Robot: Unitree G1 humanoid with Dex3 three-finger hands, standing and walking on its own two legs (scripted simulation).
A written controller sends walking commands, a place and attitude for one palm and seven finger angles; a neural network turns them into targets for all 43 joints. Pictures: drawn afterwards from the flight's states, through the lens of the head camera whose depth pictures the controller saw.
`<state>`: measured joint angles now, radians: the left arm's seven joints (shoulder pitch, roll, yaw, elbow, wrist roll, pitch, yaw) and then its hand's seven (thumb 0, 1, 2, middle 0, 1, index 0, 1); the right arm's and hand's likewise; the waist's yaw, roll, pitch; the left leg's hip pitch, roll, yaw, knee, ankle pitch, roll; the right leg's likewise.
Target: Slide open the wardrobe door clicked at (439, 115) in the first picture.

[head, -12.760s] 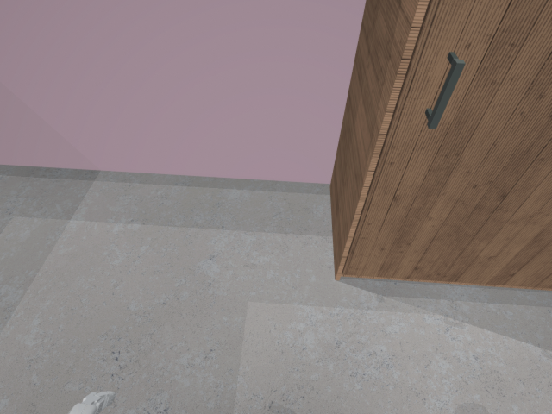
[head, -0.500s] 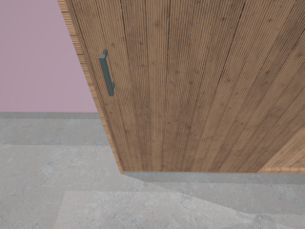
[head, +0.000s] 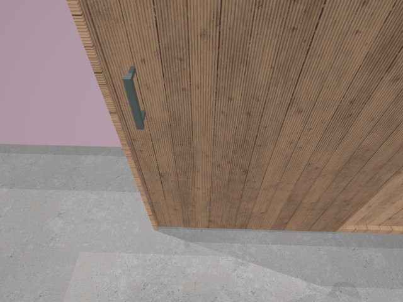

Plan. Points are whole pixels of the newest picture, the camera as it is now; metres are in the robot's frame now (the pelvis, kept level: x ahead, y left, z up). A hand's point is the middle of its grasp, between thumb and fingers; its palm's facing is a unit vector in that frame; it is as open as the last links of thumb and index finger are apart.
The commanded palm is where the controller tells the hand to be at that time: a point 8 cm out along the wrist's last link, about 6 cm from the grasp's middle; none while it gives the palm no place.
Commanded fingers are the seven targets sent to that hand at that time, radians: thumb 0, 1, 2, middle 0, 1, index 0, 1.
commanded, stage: look again from close up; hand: left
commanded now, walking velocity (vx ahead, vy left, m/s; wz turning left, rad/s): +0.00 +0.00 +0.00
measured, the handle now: (136, 99) +0.53 +0.19 +0.11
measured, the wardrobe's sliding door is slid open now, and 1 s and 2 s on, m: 0.00 0.00 0.00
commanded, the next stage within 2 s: shuffle to correct the standing spot in 0.16 s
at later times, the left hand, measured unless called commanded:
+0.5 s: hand out of the picture +0.01 +0.17 -0.18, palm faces +0.08 -0.98 -0.18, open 7.4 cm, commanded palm none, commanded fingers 0.00 0.90 0.90 -0.20 -0.30 -0.20 -0.30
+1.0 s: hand (134, 291) +0.17 +0.17 -0.17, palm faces +0.04 -0.97 -0.26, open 7.3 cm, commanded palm none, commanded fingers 0.00 0.90 0.90 -0.20 -0.30 -0.20 -0.30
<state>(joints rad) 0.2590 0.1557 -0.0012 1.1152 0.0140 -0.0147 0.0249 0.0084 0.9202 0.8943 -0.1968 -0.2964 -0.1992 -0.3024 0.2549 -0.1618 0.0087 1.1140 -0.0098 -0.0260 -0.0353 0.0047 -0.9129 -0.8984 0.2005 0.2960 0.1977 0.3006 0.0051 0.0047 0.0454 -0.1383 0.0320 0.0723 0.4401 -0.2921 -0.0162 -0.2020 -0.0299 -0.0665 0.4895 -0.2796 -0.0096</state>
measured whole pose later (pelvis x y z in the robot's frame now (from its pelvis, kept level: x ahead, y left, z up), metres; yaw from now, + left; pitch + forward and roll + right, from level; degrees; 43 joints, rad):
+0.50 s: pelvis +0.02 +0.00 -0.01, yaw +2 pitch +0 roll -1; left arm 0.29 0.15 0.03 1.07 0.02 -0.01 0.01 0.00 0.91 0.89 -0.20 -0.30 -0.20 -0.30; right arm 0.31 -0.16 0.00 1.11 -0.02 0.00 -0.01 0.00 -0.91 -0.90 0.20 0.30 0.20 0.30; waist 0.01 0.02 0.03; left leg -0.21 0.06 0.06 0.58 -0.39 0.00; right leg -0.20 -0.01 -0.10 0.52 -0.33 -0.02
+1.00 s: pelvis +0.09 -0.01 -0.01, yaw +3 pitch +0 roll +2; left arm 0.12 0.16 0.03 0.98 0.02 -0.03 0.04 0.00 0.92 0.89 -0.20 -0.30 -0.20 -0.30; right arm 0.31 -0.12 -0.03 1.09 0.01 0.01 -0.04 0.00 -0.90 -0.90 0.20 0.30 0.20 0.30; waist -0.03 0.00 0.13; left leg -0.29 -0.01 0.03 0.96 -0.59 -0.01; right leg -0.36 -0.04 -0.10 0.61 -0.25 -0.07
